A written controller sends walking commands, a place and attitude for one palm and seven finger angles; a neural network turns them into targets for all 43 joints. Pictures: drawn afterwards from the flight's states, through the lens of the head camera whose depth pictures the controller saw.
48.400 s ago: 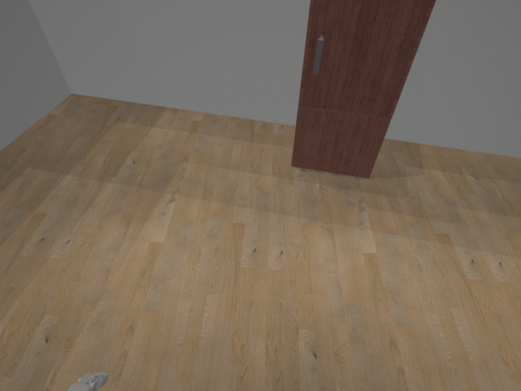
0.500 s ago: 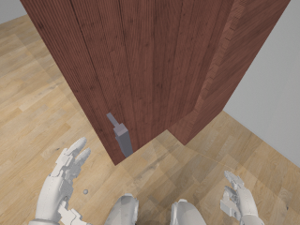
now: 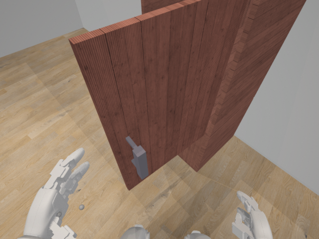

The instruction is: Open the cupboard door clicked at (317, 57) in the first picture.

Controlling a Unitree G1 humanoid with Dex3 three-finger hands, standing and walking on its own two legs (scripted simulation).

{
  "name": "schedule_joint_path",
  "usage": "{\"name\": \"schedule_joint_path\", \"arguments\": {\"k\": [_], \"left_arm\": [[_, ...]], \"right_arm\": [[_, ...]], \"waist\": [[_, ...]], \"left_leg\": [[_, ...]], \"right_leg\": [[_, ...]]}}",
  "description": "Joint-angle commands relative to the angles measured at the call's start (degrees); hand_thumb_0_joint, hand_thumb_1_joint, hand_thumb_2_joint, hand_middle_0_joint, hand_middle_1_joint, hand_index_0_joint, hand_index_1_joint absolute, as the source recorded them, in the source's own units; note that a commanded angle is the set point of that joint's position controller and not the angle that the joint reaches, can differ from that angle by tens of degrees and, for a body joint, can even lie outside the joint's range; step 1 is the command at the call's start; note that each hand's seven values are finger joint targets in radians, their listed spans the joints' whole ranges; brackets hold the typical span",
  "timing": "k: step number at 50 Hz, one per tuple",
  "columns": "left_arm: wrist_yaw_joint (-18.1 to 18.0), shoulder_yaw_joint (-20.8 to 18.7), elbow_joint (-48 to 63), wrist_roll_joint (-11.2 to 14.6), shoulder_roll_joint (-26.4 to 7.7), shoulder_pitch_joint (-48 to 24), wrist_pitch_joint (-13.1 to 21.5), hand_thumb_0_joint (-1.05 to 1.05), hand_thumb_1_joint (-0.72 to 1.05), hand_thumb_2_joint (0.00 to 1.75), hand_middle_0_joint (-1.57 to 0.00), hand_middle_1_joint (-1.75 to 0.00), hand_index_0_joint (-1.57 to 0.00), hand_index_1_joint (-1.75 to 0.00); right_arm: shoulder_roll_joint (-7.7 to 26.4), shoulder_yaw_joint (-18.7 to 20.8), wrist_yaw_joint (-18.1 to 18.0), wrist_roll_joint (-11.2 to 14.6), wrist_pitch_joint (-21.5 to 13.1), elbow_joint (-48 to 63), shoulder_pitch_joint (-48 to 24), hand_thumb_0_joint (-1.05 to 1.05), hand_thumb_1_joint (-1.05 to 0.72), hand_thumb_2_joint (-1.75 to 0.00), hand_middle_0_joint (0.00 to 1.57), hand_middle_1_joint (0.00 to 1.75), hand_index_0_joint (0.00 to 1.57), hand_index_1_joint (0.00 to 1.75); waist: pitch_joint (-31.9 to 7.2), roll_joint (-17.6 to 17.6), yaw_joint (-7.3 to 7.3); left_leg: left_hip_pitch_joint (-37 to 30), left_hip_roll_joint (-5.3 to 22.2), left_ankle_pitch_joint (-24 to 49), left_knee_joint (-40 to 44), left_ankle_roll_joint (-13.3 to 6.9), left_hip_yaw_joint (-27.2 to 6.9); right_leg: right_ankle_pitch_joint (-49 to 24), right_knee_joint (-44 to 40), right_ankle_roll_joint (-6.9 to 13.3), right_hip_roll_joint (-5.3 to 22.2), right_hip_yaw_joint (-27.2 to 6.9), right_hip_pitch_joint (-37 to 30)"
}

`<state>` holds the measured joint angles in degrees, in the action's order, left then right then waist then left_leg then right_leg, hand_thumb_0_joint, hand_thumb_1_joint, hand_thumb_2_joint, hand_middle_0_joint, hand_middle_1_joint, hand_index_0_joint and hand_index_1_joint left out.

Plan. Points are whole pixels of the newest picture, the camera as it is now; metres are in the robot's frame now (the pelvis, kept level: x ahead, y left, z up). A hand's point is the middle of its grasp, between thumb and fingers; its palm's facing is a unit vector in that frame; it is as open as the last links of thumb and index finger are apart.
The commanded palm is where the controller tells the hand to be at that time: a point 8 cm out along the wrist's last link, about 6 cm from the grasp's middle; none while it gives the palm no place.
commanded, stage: draw the hand back to the body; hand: left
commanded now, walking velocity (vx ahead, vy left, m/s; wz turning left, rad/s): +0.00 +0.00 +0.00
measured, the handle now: (136, 158) +0.33 +0.09 +0.00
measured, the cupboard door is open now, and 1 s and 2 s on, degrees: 85 85 85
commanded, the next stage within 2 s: step back with the hand held close in 1.20 s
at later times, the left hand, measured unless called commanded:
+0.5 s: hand (26, 172) +0.21 +0.24 +0.16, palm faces +0.30 -0.85 -0.43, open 13.0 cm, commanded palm +0.17 +0.29 +0.19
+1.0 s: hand out of the picture +0.23 +0.26 +0.25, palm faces +0.43 -0.80 -0.41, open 7.8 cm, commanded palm +0.18 +0.30 +0.26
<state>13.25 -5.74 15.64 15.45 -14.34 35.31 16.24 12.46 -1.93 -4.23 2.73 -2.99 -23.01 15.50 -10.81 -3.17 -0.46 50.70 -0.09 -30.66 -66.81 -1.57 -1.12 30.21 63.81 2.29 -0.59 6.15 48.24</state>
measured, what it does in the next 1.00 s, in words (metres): rises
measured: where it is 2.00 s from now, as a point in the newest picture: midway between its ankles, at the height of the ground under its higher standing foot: outside the picture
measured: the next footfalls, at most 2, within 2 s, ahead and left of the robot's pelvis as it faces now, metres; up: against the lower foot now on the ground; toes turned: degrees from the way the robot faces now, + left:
none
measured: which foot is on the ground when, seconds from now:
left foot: down 0.00-1.00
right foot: down 0.00-1.00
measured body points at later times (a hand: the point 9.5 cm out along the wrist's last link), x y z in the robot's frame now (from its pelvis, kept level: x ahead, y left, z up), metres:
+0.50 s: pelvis +0.03 +0.01 +0.07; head +0.03 -0.01 +0.52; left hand +0.19 +0.29 +0.19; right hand +0.21 -0.20 -0.01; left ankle +0.02 +0.10 -0.65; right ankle +0.01 -0.10 -0.65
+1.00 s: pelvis +0.04 +0.00 +0.09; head +0.02 -0.02 +0.54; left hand +0.20 +0.30 +0.27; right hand +0.23 -0.22 +0.01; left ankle +0.02 +0.10 -0.65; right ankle +0.01 -0.10 -0.65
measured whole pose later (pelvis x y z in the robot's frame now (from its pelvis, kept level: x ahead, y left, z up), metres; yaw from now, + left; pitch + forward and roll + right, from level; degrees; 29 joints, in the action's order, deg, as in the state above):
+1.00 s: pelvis +0.04 +0.00 +0.09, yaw -1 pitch -3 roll +0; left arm -6.5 -19.3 22.9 4.0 -20.0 27.3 3.4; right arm 13.9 -1.9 -3.8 0.4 -4.4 -35.1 10.4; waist 0.4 -3.9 -4.1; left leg 6.0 -1.0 -15.7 -24.8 -1.9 1.6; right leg 15.0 23.4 1.2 -1.0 2.4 5.2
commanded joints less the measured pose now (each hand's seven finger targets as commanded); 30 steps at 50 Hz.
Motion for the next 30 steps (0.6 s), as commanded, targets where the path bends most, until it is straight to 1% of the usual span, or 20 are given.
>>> {"name": "schedule_joint_path", "arguments": {"k": [1, 2, 3, 5, 6, 7, 8, 9, 10, 11, 12, 13, 16, 20, 21, 23, 26, 27, 28, 30], "left_arm": [[-0.1, -6.9, 14.4, 1.6, -8.1, -0.6, 5.5, 0.0, -0.5, 0.3, -0.15, -0.3, -0.15, -0.3], [0.1, -6.9, 15.6, 1.9, -7.9, -0.3, 6.0, 0.0, -0.47, 0.32, -0.15, -0.3, -0.15, -0.3], [0.1, -7.2, 16.3, 2.2, -7.9, 0.7, 6.2, 0.0, -0.43, 0.33, -0.15, -0.3, -0.15, -0.3], [0.4, -8.7, 15.7, 2.8, -9.0, 1.0, 5.6, 0.0, -0.36, 0.36, -0.16, -0.3, -0.16, -0.3], [0.6, -8.4, 15.1, 3.0, -8.3, 1.1, 5.0, 0.0, -0.32, 0.37, -0.16, -0.3, -0.16, -0.3], [-8.5, -10.5, 17.0, -6.7, -17.2, 3.1, -1.0, 0.0, -0.29, 0.39, -0.16, -0.3, -0.16, -0.3], [-12.4, -6.4, 19.4, -7.8, -10.8, 3.9, -4.4, 0.0, -0.26, 0.4, -0.16, -0.3, -0.16, -0.3], [-14.5, -5.4, 18.8, -8.5, -9.4, 4.0, -6.3, 0.0, -0.22, 0.42, -0.16, -0.3, -0.16, -0.3], [-16.1, -4.4, 18.5, -9.8, -8.2, 4.0, -8.1, 0.0, -0.18, 0.43, -0.16, -0.3, -0.16, -0.3], [-17.7, -4.7, 17.0, -10.6, -8.5, 5.3, -9.5, 0.0, -0.15, 0.45, -0.16, -0.3, -0.16, -0.3], [-18.8, -5.2, 18.9, -11.2, -9.5, 3.9, -10.1, 0.0, -0.12, 0.47, -0.16, -0.3, -0.16, -0.3], [-19.8, -6.1, 19.2, -11.6, -10.7, 3.3, -10.6, 0.0, -0.08, 0.48, -0.16, -0.3, -0.16, -0.3], [-21.8, -7.6, 19.9, -12.4, -12.2, 1.2, -11.4, 0.0, 0.02, 0.52, -0.17, -0.3, -0.17, -0.3], [-23.0, -9.9, 20.8, -13.1, -14.0, -1.5, -11.9, 0.0, 0.17, 0.58, -0.17, -0.3, -0.17, -0.3], [-22.9, -9.1, 21.0, -13.2, -13.0, -2.1, -12.0, 0.0, 0.2, 0.6, -0.18, -0.3, -0.18, -0.3], [-23.0, -9.9, 21.2, -13.3, -13.2, -3.2, -11.8, 0.0, 0.27, 0.63, -0.18, -0.3, -0.18, -0.3], [-22.8, -12.1, 20.7, -13.1, -14.0, -3.4, -11.7, 0.0, 0.37, 0.68, -0.18, -0.3, -0.18, -0.3], [-22.7, -12.8, 20.4, -13.0, -14.1, -3.3, -11.7, 0.0, 0.41, 0.69, -0.18, -0.3, -0.18, -0.3], [-22.6, -13.7, 20.5, -12.8, -14.4, -3.9, -11.5, 0.0, 0.44, 0.7, -0.18, -0.3, -0.18, -0.3], [-22.4, -15.7, 19.8, -12.7, -15.5, -4.3, -11.3, 0.0, 0.51, 0.74, -0.19, -0.3, -0.19, -0.3]], "right_arm": [[7.1, 3.4, -0.9, -0.2, -4.8, 9.5, -4.1, 0.0, -0.9, -0.9, 0.2, 0.3, 0.2, 0.3], [7.0, 3.2, -0.8, -0.1, -5.2, 9.4, -4.0, 0.0, -0.9, -0.9, 0.2, 0.3, 0.2, 0.3], [6.8, 3.2, -0.7, 0.0, -5.5, 9.2, -3.7, 0.0, -0.9, -0.9, 0.2, 0.3, 0.2, 0.3], [6.9, 3.2, -0.7, 0.2, -6.0, 8.8, -4.2, 0.0, -0.9, -0.9, 0.2, 0.3, 0.2, 0.3], [6.9, 3.0, -0.6, 0.4, -6.1, 8.6, -4.3, 0.0, -0.9, -0.9, 0.2, 0.3, 0.2, 0.3], [7.0, 3.1, -2.4, -0.4, -4.3, 8.7, -4.6, 0.0, -0.9, -0.9, 0.2, 0.3, 0.2, 0.3], [5.6, 2.4, -2.9, -0.5, -3.7, 9.5, -4.7, 0.0, -0.9, -0.9, 0.2, 0.3, 0.2, 0.3], [5.7, 2.4, -3.1, -0.6, -3.4, 9.0, -4.0, 0.0, -0.9, -0.9, 0.2, 0.3, 0.2, 0.3], [5.6, 2.3, -3.2, -0.8, -2.9, 8.5, -4.3, 0.0, -0.9, -0.9, 0.2, 0.3, 0.2, 0.3], [5.5, 2.3, -3.3, -0.7, -2.3, 7.7, -3.9, 0.0, -0.9, -0.9, 0.2, 0.3, 0.2, 0.3], [6.0, 2.2, -3.3, -0.7, -2.0, 7.9, -4.4, 0.0, -0.9, -0.9, 0.2, 0.3, 0.2, 0.3], [5.9, 2.0, -3.5, -0.9, -2.1, 7.4, -4.4, 0.0, -0.9, -0.9, 0.2, 0.3, 0.2, 0.3], [6.2, 1.4, -3.8, -1.3, -2.8, 6.5, -5.2, 0.0, -0.9, -0.9, 0.2, 0.3, 0.2, 0.3], [6.7, 1.1, -3.8, -1.4, -4.3, 4.4, -6.0, 0.0, -0.9, -0.9, 0.2, 0.3, 0.2, 0.3], [6.5, 0.9, -3.6, -1.4, -4.7, 3.9, -6.1, 0.0, -0.9, -0.9, 0.2, 0.3, 0.2, 0.3], [6.5, 0.8, -3.3, -1.5, -5.3, 2.8, -6.2, 0.0, -0.9, -0.9, 0.2, 0.3, 0.2, 0.3], [6.5, 0.9, -2.8, -1.8, -6.1, 1.3, -7.1, 0.0, -0.9, -0.9, 0.2, 0.3, 0.2, 0.3], [6.5, 0.9, -2.6, -1.8, -6.1, 0.9, -7.2, 0.0, -0.9, -0.9, 0.2, 0.3, 0.2, 0.3], [6.5, 0.9, -2.4, -1.9, -6.1, 0.7, -7.5, 0.0, -0.9, -0.9, 0.2, 0.3, 0.2, 0.3], [6.6, 1.2, -2.1, -2.0, -6.2, -0.2, -8.6, 0.0, -0.9, -0.9, 0.2, 0.3, 0.2, 0.3]], "waist": [[-5.9, -0.6, 0.03], [-5.9, -2.6, -0.25], [-6.6, -2.4, -0.37], [-5.4, -2.4, -0.57], [-4.1, -2.2, -0.24], [-5.9, -3.8, -3.81], [-2.2, -5.4, -1.75], [-0.5, -3.3, -1.18], [1.2, -4.3, -1.26], [2.3, -2.4, -0.92], [1.9, -2.5, -1.04], [1.7, -0.9, -0.93], [1.2, 1.7, -1.25], [1.4, 0.1, -1.81], [2.7, -1.1, -1.52], [3.6, -1.6, -1.72], [3.8, 0.5, -2.24], [4.3, -0.1, -2.47], [4.4, 1.4, -2.65], [4.6, 2.1, -3.07]], "left_leg": [[-9.9, -0.8, 10.1, 13.0, 0.4, -2.4], [-11.5, -0.8, 11.0, 14.1, 0.6, -2.5], [-12.9, -0.7, 12.3, 14.6, 0.6, -2.5], [-13.4, -0.6, 13.1, 15.7, 0.6, -2.6], [-13.9, -0.6, 13.0, 16.4, 0.7, -2.5], [-16.2, 0.6, 12.9, 21.0, 0.4, -1.6], [-17.5, 0.4, 12.0, 22.5, 0.5, -1.7], [-17.6, 0.8, 11.6, 23.5, 0.7, -2.6], [-18.1, 0.9, 12.7, 24.1, 0.4, -2.3], [-19.2, 1.4, 13.2, 24.8, 0.4, -2.4], [-20.6, 1.3, 13.7, 25.3, 0.2, -2.2], [-21.9, 1.2, 14.5, 25.7, 0.0, -1.8], [-25.5, 1.2, 17.7, 28.5, -0.2, -1.8], [-30.8, 1.3, 22.2, 31.6, -0.1, -1.8], [-32.1, 1.4, 23.0, 32.4, 0.1, -1.8], [-34.2, 1.7, 25.8, 34.0, 0.4, -2.2], [-36.7, 1.8, 30.7, 36.0, 0.6, -1.7], [-37.5, 1.9, 32.2, 36.5, 0.8, -1.6], [-38.1, 1.9, 32.9, 37.3, 0.9, -1.7], [-39.1, 1.9, 34.3, 38.3, 0.8, -1.1]], "right_leg": [[-6.6, -13.5, -0.4, -1.2, -3.4, -9.5], [-7.6, -13.5, -0.2, -1.3, -2.9, -10.1], [-9.3, -13.8, -0.3, -1.4, -2.8, -11.1], [-10.2, -15.0, -0.2, -1.5, -2.8, -12.9], [-10.2, -15.7, -0.4, -1.5, -2.6, -13.3], [-9.6, -19.4, 0.3, 0.7, -6.0, -16.2], [-8.9, -20.9, 0.0, 0.9, -5.2, -15.4], [-8.8, -21.2, -0.1, 0.9, -4.3, -15.5], [-10.0, -22.2, -0.1, 0.9, -4.4, -16.7], [-10.2, -22.8, -0.3, 0.9, -3.8, -17.6], [-10.7, -23.9, -0.4, 0.9, -3.9, -18.5], [-11.9, -24.9, -0.5, 1.0, -4.0, -20.1], [-14.8, -27.2, -0.6, 1.2, -3.7, -24.8], [-18.4, -29.9, -0.6, 1.4, -3.7, -28.6], [-18.9, -30.5, -0.8, 1.5, -3.8, -28.7], [-20.0, -31.7, -0.9, 1.4, -3.6, -29.9], [-24.0, -33.6, -0.9, 1.5, -3.4, -33.8], [-24.9, -34.2, -1.0, 1.4, -3.4, -34.5], [-25.6, -34.8, -1.0, 1.3, -3.2, -35.6], [-27.7, -36.2, -0.9, 1.3, -3.5, -38.0]]}}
